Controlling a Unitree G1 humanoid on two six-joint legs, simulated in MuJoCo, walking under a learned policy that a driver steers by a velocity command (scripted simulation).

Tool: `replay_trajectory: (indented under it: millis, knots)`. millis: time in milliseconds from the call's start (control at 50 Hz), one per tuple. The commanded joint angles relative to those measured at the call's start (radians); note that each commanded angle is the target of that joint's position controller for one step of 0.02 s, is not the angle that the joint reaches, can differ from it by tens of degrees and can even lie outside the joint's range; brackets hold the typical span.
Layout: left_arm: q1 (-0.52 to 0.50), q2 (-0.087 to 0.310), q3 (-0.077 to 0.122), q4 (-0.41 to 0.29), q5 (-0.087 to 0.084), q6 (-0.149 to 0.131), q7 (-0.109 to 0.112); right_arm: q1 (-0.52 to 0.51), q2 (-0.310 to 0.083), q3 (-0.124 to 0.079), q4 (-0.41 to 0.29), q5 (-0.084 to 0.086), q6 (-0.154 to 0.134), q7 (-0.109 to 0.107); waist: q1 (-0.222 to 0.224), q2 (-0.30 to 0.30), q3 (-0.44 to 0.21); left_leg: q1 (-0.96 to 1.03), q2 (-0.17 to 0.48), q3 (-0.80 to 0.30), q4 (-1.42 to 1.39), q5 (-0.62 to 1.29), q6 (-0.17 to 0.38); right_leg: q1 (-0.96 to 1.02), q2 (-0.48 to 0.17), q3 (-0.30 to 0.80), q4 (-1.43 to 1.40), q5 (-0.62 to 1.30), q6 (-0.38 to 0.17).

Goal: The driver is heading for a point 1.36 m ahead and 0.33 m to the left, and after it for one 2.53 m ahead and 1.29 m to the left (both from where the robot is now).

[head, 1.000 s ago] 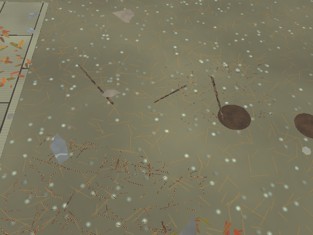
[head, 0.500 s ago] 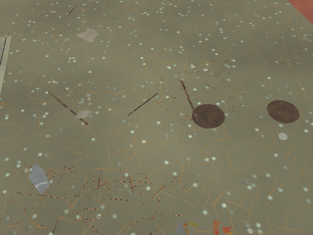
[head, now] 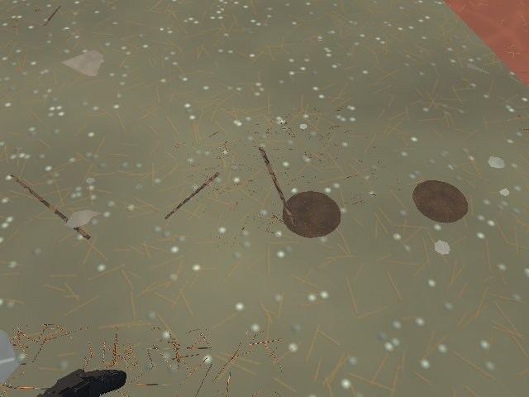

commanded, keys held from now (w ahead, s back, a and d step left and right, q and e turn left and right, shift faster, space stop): w+q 0.72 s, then w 0.28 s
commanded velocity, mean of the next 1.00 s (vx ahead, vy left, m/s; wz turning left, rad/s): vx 0.49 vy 0.00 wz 0.40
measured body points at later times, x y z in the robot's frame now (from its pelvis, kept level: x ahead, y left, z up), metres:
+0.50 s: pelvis +0.26 -0.02 +0.00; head +0.28 +0.00 +0.45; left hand +0.22 +0.26 -0.13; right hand +0.50 -0.22 -0.09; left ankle +0.42 +0.15 -0.69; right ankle +0.15 -0.13 -0.73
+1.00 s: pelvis +0.54 +0.08 +0.01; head +0.57 +0.11 +0.46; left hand +0.63 +0.39 -0.09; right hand +0.72 -0.15 -0.10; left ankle +0.43 +0.13 -0.73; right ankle +0.79 +0.02 -0.69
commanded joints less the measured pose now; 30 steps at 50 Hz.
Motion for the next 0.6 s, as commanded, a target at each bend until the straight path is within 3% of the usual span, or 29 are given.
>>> replay_trajectory:
  millis: [20,40,60,80,100,120,140,180,240,300,360,420,480,520,560,580,600]
  knots:
    - [0.118,0.152,0.059,-0.030,0.001,-0.018,0.012,-0.055,-0.192,-0.042,-0.050,0.004,-0.001,-0.006,0.169,0.129,-0.035,-0.172,0.189,-0.066,0.183,0.699,0.148,0.317,0.055,-0.034,-0.038,-0.020,-0.058]
    - [0.299,0.199,0.083,0.016,0.001,-0.016,0.025,-0.056,-0.159,-0.027,-0.060,-0.008,-0.001,-0.008,0.251,0.098,-0.159,-0.311,0.138,-0.037,0.417,0.649,0.111,0.586,0.001,0.020,-0.012,-0.033,-0.088]
    - [0.422,0.308,0.105,0.036,0.031,-0.009,0.035,0.038,-0.038,0.008,-0.096,-0.019,-0.009,-0.005,0.232,-0.163,-0.339,-0.655,-0.007,0.010,0.834,0.222,0.039,0.943,-0.286,0.446,-0.079,-0.271,-0.211]
    - [0.426,0.251,0.083,0.038,0.029,-0.013,0.030,0.034,-0.053,0.007,-0.085,0.006,-0.029,-0.006,0.230,-0.265,-0.407,-0.756,-0.070,-0.143,1.026,-0.197,0.040,0.900,-0.374,0.772,-0.287,-0.470,-0.254]
    - [0.341,0.191,0.061,0.036,0.022,-0.018,0.028,-0.041,-0.143,-0.022,-0.107,0.037,-0.037,-0.002,0.216,-0.196,-0.231,-0.847,-0.013,-0.168,1.102,-0.145,0.056,0.765,-0.351,0.648,-0.318,-0.548,-0.206]
    - [0.273,0.155,0.051,0.033,0.017,-0.021,0.030,-0.102,-0.152,-0.024,-0.122,0.035,-0.038,-0.002,0.186,-0.151,-0.128,-0.855,0.038,-0.131,1.088,-0.064,0.073,0.635,-0.322,0.506,-0.327,-0.467,-0.175]
    - [0.212,0.123,0.043,0.035,0.021,-0.026,0.028,-0.124,-0.139,-0.026,-0.121,0.020,-0.034,-0.006,0.152,-0.096,-0.071,-0.816,0.074,-0.124,1.036,0.014,0.075,0.516,-0.280,0.396,-0.352,-0.359,-0.155]
    - [0.143,0.080,0.036,0.043,0.036,-0.044,0.027,-0.081,-0.103,-0.031,-0.096,0.013,-0.005,-0.006,0.096,-0.118,-0.038,-0.710,0.116,-0.135,0.977,0.108,0.072,0.389,-0.219,0.228,-0.404,-0.209,-0.132]
    - [0.140,0.089,0.043,0.072,0.038,-0.064,0.032,-0.104,-0.069,-0.029,-0.105,0.011,0.024,-0.008,0.079,-0.068,0.006,-0.742,0.116,-0.141,0.937,0.182,0.055,0.347,-0.210,0.095,-0.451,-0.064,-0.148]
    - [0.167,0.106,0.048,0.095,0.042,-0.064,0.044,-0.175,-0.067,-0.029,-0.135,0.004,0.022,-0.004,0.092,-0.033,0.039,-0.824,0.103,-0.157,0.800,0.321,0.040,0.387,-0.205,0.006,-0.467,0.020,-0.153]
    - [0.181,0.130,0.051,0.102,0.038,-0.056,0.056,-0.267,-0.053,-0.019,-0.166,-0.001,0.011,0.017,0.121,-0.012,0.061,-0.809,0.090,-0.088,0.614,0.441,0.039,0.418,-0.193,-0.085,-0.480,0.077,-0.141]
    - [0.249,0.155,0.058,0.125,0.028,-0.038,0.062,-0.378,-0.031,-0.004,-0.216,-0.002,0.008,0.040,0.171,0.015,0.096,-0.846,0.084,-0.034,0.494,0.453,0.056,0.519,-0.221,-0.132,-0.464,0.134,-0.139]
    - [0.292,0.171,0.064,0.141,0.015,-0.009,0.063,-0.444,-0.031,0.001,-0.269,0.001,0.006,0.064,0.185,0.009,0.103,-0.880,0.064,0.014,0.422,0.377,0.082,0.647,-0.248,-0.168,-0.396,0.263,-0.128]
    - [0.278,0.197,0.070,0.134,0.010,0.008,0.067,-0.427,-0.056,-0.010,-0.291,0.003,0.009,0.074,0.152,-0.026,0.056,-0.792,0.010,0.070,0.406,0.288,0.114,0.688,-0.250,-0.199,-0.292,0.574,-0.108]
    - [0.259,0.226,0.077,0.122,0.005,0.026,0.076,-0.297,-0.112,-0.041,-0.278,0.006,0.017,0.072,0.065,-0.072,-0.047,-0.600,-0.070,0.117,0.420,0.187,0.160,0.693,-0.241,-0.216,-0.066,0.875,-0.088]
    - [0.239,0.228,0.075,0.115,0.000,0.030,0.079,-0.148,-0.163,-0.071,-0.246,0.008,0.020,0.061,-0.022,-0.063,-0.125,-0.379,-0.109,0.112,0.362,0.217,0.197,0.607,-0.214,-0.230,0.136,0.850,-0.062]
    - [0.246,0.197,0.062,0.099,0.014,0.021,0.082,0.005,-0.239,-0.104,-0.211,0.008,0.033,0.038,-0.089,0.020,-0.215,-0.071,-0.034,-0.051,0.323,0.215,0.248,0.372,-0.171,-0.227,0.429,0.555,-0.017]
